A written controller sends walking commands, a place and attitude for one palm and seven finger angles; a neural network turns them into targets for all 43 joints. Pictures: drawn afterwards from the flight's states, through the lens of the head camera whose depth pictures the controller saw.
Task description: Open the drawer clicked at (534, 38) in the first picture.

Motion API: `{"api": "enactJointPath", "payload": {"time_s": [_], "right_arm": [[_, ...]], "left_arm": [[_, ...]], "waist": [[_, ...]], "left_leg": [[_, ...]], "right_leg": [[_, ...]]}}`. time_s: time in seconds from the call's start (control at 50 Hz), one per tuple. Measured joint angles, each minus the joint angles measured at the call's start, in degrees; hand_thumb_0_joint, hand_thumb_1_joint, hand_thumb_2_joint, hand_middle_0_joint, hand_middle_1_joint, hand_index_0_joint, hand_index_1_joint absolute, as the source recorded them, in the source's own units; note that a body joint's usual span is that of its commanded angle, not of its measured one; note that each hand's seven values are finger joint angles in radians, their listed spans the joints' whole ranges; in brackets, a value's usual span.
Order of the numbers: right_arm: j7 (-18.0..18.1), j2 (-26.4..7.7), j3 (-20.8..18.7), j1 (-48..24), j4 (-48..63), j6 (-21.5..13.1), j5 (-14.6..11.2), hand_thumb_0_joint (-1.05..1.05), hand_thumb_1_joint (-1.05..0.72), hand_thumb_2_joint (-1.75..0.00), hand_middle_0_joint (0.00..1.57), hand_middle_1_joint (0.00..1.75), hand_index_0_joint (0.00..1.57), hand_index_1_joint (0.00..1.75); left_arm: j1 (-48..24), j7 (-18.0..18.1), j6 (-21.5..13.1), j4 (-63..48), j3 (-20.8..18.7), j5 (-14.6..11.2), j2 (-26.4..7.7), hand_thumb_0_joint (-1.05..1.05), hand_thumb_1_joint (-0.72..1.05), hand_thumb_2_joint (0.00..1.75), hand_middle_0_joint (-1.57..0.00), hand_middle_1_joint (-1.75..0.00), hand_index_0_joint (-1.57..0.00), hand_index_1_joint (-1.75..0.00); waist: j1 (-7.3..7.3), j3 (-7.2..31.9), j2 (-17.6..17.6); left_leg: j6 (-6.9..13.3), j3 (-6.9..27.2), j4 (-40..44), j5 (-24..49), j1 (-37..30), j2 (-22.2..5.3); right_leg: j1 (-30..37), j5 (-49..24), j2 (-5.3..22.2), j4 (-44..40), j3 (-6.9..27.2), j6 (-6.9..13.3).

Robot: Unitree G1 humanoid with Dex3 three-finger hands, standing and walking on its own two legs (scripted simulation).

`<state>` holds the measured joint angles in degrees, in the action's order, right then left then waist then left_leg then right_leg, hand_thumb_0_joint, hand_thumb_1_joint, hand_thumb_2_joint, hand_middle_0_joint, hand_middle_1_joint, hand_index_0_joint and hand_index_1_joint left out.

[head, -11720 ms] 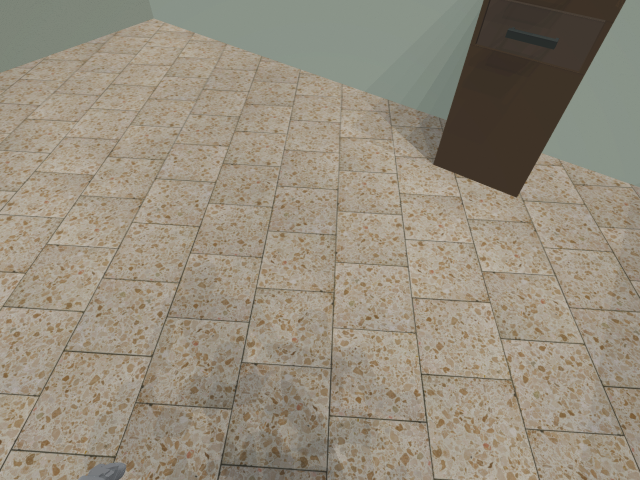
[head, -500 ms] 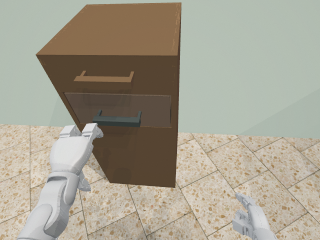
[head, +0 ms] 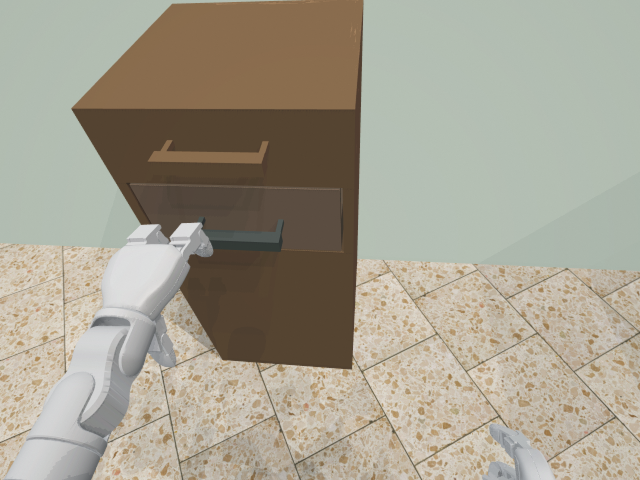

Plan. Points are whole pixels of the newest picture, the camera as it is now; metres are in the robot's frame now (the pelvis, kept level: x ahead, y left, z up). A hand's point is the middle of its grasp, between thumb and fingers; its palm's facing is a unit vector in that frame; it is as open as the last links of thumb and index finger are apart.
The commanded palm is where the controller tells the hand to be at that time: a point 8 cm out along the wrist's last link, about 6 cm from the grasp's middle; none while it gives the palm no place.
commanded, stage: raise the hand with hooked fingers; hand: left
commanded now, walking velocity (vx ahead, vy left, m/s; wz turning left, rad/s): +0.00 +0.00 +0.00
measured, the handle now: (237, 231) +0.53 +0.24 -0.06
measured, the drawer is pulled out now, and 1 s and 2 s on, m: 0.00 0.00 0.00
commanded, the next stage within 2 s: move the hooked fingers above the handle in 0.12 s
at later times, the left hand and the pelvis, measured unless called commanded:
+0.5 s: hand (182, 285) +0.33 +0.23 +0.06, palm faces -0.02 -0.06 -1.00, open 13.9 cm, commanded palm +0.32 +0.24 +0.11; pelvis +0.00 -0.01 +0.00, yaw +1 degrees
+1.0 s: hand (206, 257) +0.40 +0.23 +0.03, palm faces -0.02 -0.04 -1.00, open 13.9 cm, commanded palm +0.38 +0.23 +0.09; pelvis +0.01 +0.00 -0.01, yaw +0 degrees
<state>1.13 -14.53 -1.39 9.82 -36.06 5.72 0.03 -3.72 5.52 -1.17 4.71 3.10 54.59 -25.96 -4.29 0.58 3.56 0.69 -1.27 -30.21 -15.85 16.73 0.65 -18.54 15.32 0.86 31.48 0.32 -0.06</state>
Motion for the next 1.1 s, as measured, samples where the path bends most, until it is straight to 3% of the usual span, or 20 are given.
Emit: {"api": "enactJointPath", "payload": {"time_s": [0.14,0.32,0.44,0.62,0.86,1.1], "right_arm": [[0.35,0.05,-0.37,-0.45,-0.70,-0.24,-0.44,0.01,-0.91,-0.90,0.20,0.30,0.20,0.30],[0.93,0.86,0.66,-2.00,-0.52,-0.63,-0.75,0.01,-0.91,-0.90,0.20,0.30,0.20,0.30],[1.82,1.29,1.01,-2.25,-0.54,-1.28,-0.73,0.01,-0.91,-0.90,0.21,0.30,0.20,0.30],[1.70,0.56,-0.42,0.48,-0.95,-1.25,-0.61,0.01,-0.91,-0.90,0.21,0.30,0.21,0.30],[1.34,0.17,-1.89,4.62,-2.00,-0.10,-0.80,0.01,-0.91,-0.90,0.20,0.30,0.20,0.30],[0.67,0.44,-2.25,6.04,-2.23,0.35,-0.58,0.01,-0.91,-0.90,0.21,0.30,0.20,0.30]], "left_arm": [[-0.36,2.31,0.83,1.36,0.41,0.27,0.23,0.00,-0.50,0.30,-0.32,-1.20,-0.32,-1.20],[-2.68,1.49,1.90,4.35,1.63,0.33,0.51,0.00,-0.50,0.30,-0.32,-1.20,-0.32,-1.20],[-8.10,0.62,0.02,11.87,1.80,1.11,-0.13,0.00,-0.50,0.30,-0.32,-1.20,-0.32,-1.20],[-13.86,2.36,-3.00,18.66,1.13,2.21,-0.10,0.00,-0.49,0.30,-0.32,-1.20,-0.32,-1.20],[-18.72,6.03,-3.07,26.95,-0.33,3.81,0.00,0.00,-0.49,0.31,-0.32,-1.20,-0.32,-1.20],[-23.86,8.25,-3.64,34.29,-0.21,5.36,0.68,0.00,-0.49,0.31,-0.32,-1.20,-0.32,-1.20]], "waist": [[-0.01,-0.03,-0.06],[-0.05,0.41,0.16],[0.21,0.51,-0.51],[1.38,1.52,-1.02],[3.69,2.82,-1.17],[4.91,4.23,-1.25]], "left_leg": [[-0.29,0.17,0.04,0.20,0.18,-0.17],[-0.69,0.53,0.34,0.45,-0.11,-0.38],[-0.95,1.02,-0.70,0.23,1.51,-0.58],[-0.89,1.05,-3.61,-1.10,5.54,-0.63],[-0.41,0.07,-6.44,-2.72,9.85,-0.75],[-0.04,-0.20,-8.68,-3.78,13.18,-0.76]], "right_leg": [[-0.32,0.05,-0.17,0.33,-0.17,0.32],[-0.13,0.12,-0.37,0.44,-0.53,0.69],[-1.53,0.39,-0.55,1.30,-1.03,0.99],[-5.32,1.42,-0.58,3.70,-1.05,0.98],[-9.78,2.42,-0.72,6.06,-0.07,0.57],[-12.88,3.00,-0.73,7.60,0.21,0.23]]}}
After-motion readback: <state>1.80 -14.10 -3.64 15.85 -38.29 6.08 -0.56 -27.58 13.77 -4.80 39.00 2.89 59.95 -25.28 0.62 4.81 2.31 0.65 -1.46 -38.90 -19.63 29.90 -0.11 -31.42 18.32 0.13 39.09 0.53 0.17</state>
